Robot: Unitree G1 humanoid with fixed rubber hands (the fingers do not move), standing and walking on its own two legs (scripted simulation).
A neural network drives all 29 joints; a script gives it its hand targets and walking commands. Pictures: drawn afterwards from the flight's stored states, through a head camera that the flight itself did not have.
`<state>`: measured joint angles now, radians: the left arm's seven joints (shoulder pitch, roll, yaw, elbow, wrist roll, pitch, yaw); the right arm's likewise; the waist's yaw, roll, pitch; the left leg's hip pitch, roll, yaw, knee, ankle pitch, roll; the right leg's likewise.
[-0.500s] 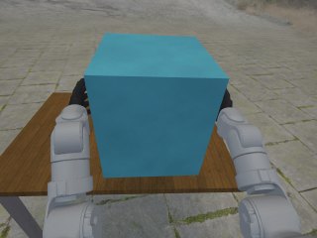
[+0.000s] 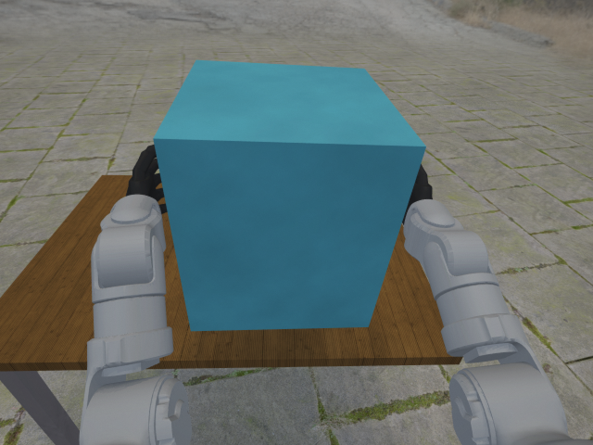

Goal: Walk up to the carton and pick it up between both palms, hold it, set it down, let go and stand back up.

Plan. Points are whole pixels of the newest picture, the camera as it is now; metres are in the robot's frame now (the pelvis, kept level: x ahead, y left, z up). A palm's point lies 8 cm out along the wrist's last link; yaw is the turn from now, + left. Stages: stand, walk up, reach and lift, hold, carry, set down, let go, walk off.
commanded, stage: hold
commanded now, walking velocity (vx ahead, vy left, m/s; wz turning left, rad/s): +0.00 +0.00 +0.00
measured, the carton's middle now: (282, 193) +0.42 +0.02 +0.20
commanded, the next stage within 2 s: none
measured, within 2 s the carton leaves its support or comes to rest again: neither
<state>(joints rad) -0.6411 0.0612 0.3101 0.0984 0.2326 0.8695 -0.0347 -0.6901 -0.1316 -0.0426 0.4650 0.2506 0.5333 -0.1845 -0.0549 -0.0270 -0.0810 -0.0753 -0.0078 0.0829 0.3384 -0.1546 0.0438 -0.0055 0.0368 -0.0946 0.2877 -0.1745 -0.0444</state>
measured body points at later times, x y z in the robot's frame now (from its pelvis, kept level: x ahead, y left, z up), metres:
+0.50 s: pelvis -0.02 +0.00 +0.00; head -0.09 +0.02 +0.44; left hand +0.35 +0.18 +0.23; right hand +0.35 -0.17 +0.21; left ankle +0.03 +0.09 -0.75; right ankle +0.00 -0.08 -0.75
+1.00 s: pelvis +0.01 -0.01 +0.00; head -0.07 +0.02 +0.44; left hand +0.36 +0.20 +0.22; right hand +0.37 -0.16 +0.22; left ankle +0.03 +0.09 -0.75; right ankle +0.00 -0.08 -0.75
